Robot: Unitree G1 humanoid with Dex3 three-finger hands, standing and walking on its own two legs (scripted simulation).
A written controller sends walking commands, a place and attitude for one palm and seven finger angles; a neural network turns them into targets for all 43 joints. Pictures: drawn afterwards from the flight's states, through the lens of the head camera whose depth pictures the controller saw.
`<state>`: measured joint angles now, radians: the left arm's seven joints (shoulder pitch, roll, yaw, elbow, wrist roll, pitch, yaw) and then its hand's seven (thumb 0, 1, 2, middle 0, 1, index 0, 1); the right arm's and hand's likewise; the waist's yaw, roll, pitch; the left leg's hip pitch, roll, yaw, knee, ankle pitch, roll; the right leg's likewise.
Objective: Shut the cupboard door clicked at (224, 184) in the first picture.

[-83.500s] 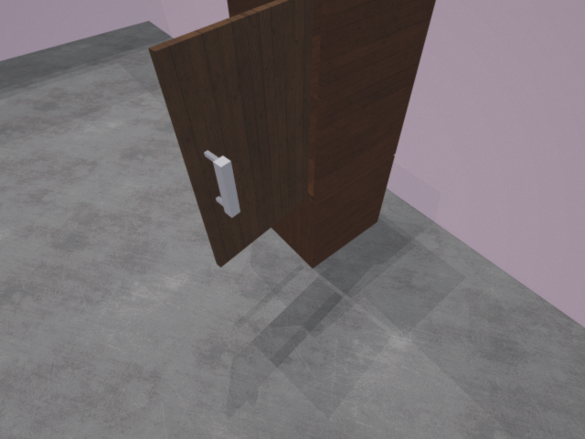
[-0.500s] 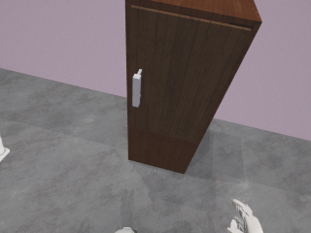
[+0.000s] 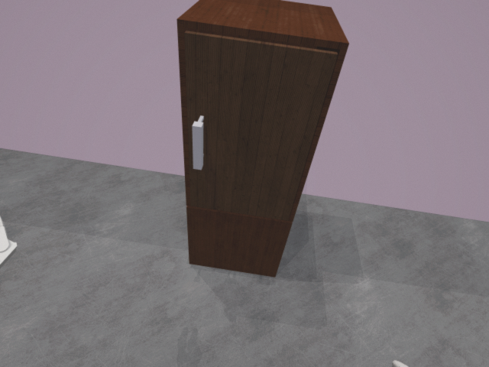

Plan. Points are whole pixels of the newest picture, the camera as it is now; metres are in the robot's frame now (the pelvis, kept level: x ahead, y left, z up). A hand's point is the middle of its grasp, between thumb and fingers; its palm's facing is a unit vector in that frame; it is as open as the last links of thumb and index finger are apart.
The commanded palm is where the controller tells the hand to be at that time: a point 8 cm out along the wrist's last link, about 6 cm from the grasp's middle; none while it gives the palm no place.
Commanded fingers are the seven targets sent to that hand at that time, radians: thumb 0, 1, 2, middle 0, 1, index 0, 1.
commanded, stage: stop stepping back and stand still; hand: left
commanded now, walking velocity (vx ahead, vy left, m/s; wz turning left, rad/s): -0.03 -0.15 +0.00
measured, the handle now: (199, 142) +0.72 +0.15 -0.02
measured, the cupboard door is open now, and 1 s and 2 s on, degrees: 0 0 0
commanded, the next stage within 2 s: let the arm hang, fingers relaxed in 0.74 s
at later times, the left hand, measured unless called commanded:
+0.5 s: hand out of the picture +0.15 +0.29 +0.18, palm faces +0.42 -0.85 -0.31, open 7.4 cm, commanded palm +0.08 +0.32 +0.19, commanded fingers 0.00 0.90 0.90 -0.20 -0.30 -0.20 -0.30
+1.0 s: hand out of the picture +0.13 +0.26 -0.06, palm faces +0.04 -0.93 -0.37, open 7.4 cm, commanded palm none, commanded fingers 0.00 0.90 0.90 -0.20 -0.30 -0.20 -0.30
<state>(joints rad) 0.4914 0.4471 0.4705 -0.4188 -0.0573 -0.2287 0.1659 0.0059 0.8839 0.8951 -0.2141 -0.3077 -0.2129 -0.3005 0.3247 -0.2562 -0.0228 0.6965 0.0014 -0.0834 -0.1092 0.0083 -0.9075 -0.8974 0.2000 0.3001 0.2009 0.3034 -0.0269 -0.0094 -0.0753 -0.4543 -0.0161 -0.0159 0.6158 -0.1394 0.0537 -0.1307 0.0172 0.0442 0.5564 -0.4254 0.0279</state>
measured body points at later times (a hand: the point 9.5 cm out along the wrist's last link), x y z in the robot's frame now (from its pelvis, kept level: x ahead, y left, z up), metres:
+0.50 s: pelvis -0.08 +0.03 +0.01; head -0.10 +0.06 +0.46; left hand +0.13 +0.33 +0.20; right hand +0.05 -0.20 -0.06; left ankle +0.02 +0.12 -0.72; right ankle -0.08 -0.08 -0.68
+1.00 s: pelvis -0.07 +0.04 +0.00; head -0.07 +0.02 +0.45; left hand +0.12 +0.31 -0.03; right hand +0.06 -0.23 -0.11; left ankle -0.01 +0.15 -0.72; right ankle -0.10 -0.06 -0.72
